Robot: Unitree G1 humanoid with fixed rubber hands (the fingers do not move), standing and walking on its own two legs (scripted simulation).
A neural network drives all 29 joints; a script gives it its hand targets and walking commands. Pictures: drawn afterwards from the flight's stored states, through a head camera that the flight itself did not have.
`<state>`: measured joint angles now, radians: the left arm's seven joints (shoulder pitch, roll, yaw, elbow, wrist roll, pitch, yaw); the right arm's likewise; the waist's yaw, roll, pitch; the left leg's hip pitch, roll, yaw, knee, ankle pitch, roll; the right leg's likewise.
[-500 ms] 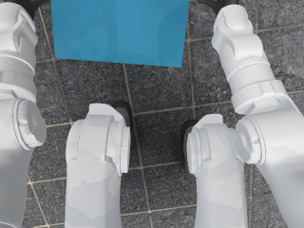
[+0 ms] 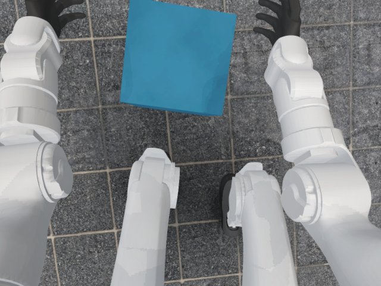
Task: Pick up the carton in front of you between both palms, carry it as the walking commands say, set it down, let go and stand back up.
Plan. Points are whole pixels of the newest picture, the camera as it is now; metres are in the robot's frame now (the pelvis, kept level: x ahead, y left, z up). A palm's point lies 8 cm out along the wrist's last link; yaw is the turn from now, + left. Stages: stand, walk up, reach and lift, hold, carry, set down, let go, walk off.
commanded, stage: set down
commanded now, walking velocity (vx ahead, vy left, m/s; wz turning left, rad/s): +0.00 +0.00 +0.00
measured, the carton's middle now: (177, 70) +0.50 +0.12 -0.33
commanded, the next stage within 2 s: let go in 0.62 s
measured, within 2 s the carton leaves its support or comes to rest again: neither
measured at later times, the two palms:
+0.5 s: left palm out of the picture +0.50 +0.34 +0.02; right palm out of the picture +0.54 -0.06 +0.02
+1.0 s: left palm out of the picture +0.41 +0.33 +0.13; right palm out of the picture +0.45 -0.10 +0.13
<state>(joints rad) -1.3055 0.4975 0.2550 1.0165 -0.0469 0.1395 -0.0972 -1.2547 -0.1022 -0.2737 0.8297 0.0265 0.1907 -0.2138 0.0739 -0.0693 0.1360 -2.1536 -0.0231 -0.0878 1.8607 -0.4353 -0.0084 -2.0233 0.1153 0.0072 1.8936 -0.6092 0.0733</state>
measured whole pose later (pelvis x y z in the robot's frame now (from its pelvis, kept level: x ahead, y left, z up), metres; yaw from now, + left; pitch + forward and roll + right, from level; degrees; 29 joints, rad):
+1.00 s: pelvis +0.07 +0.02 +0.25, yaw +5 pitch +34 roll -3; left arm -0.55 0.30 0.26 0.65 0.07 0.09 -0.12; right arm -0.47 -0.07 -0.16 0.53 -0.09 0.13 -0.08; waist 0.03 -0.03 -0.03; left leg -1.23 -0.04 -0.04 0.87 -0.25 0.03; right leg -1.12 0.03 0.08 0.88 -0.37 0.06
